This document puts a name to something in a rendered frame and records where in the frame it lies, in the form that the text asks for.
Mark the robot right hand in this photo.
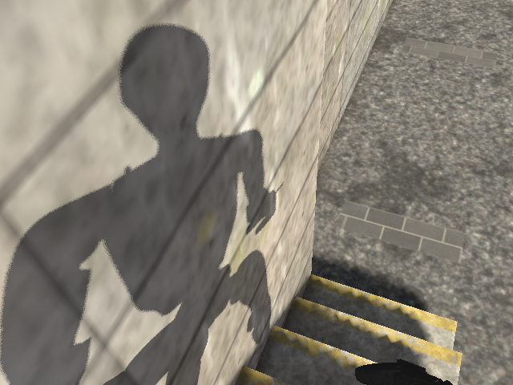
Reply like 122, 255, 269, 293
355, 359, 453, 385

